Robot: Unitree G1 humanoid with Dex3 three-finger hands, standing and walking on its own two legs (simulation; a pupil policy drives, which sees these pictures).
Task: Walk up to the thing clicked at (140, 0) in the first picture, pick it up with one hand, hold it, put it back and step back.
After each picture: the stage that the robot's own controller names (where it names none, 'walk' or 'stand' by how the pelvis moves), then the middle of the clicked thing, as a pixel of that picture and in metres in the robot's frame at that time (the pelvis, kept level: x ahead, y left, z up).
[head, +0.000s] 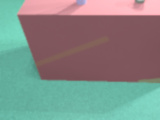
stand; out of the picture +1.05 -0.37 +0.02
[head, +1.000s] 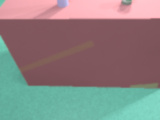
rise first; out of the picture +0.97 -0.19 +0.05
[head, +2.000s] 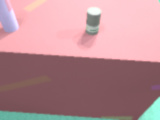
walk; (93, 21) +0.66 +0.03 +0.04
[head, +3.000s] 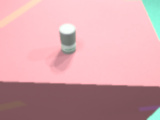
stand; (68, 39) +0.53 +0.10 +0.04
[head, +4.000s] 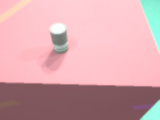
stand; (59, 39) +0.53 +0.13 +0.03
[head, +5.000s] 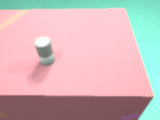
stand; (45, 51) +0.50 +0.20 +0.02
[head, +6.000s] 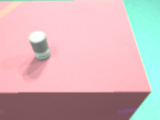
stand; (40, 46) +0.50 +0.21 +0.02
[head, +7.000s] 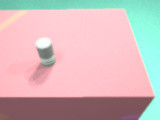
stand; (46, 52) +0.50 +0.19 +0.02
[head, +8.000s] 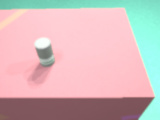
stand; (45, 52) +0.50 +0.19 +0.02
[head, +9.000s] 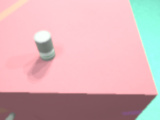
rise first; (45, 46) +0.50 +0.19 +0.02
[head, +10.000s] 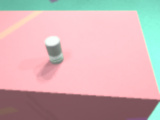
go down; (54, 50) +0.51 +0.20 +0.02
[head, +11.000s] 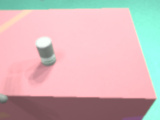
go down; (46, 51) +0.50 +0.19 +0.03
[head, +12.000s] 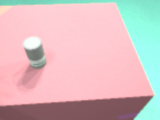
go down; (35, 53) +0.48 +0.18 +0.04
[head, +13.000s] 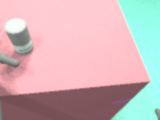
close in; (20, 37) +0.49 +0.20 +0.06
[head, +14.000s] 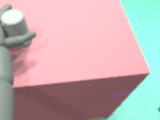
close; (18, 30) +0.51 +0.19 +0.08
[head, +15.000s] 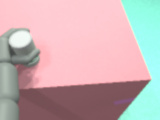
lift; (26, 50) +0.44 +0.19 +0.08
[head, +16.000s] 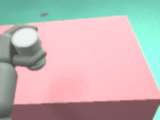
lift; (31, 50) +0.34 +0.17 +0.22
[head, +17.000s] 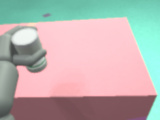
hold; (31, 51) +0.33 +0.17 +0.22
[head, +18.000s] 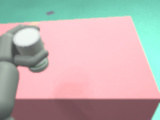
hold; (33, 51) +0.33 +0.17 +0.22
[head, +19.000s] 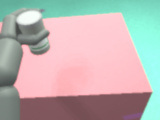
crouch; (35, 34) +0.40 +0.15 +0.23
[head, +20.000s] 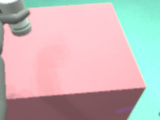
lower; (16, 15) +0.49 +0.19 +0.22
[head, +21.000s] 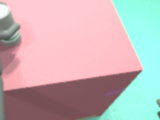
lower; (5, 26) +0.51 +0.20 +0.09
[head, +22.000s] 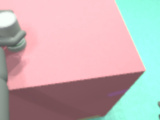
lower; (11, 33) +0.50 +0.20 +0.08
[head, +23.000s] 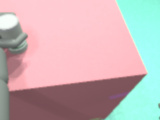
lower; (13, 35) +0.49 +0.20 +0.08
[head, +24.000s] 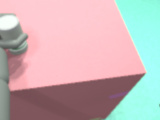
lower; (13, 36) +0.49 +0.20 +0.08
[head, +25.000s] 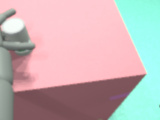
open; (19, 38) +0.49 +0.18 +0.08
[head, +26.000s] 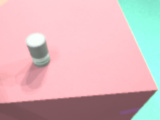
sink last; (39, 50) +0.46 +0.16 +0.06
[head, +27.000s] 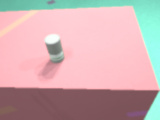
stand; (55, 49) +0.51 +0.18 +0.05
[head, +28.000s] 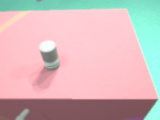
stand; (50, 56) +0.47 +0.17 +0.03
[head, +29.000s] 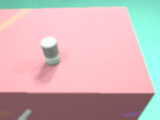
stand; (51, 51) +0.50 +0.18 +0.02
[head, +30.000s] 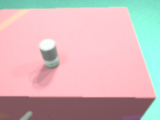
stand; (49, 54) +0.48 +0.18 +0.02
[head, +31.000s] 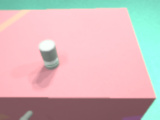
stand; (49, 55) +0.48 +0.18 +0.02
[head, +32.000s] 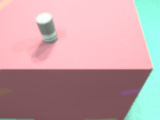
walk; (47, 29) +0.56 +0.19 +0.05
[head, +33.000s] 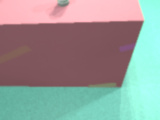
walk; out of the picture +0.84 +0.17 +0.03
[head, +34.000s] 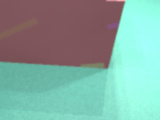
stand; out of the picture +1.19 +0.14 +0.03
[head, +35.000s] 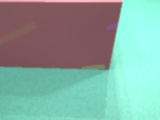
stand; out of the picture +1.17 +0.17 +0.03
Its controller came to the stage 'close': yes
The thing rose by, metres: 0.22
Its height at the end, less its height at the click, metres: +0.00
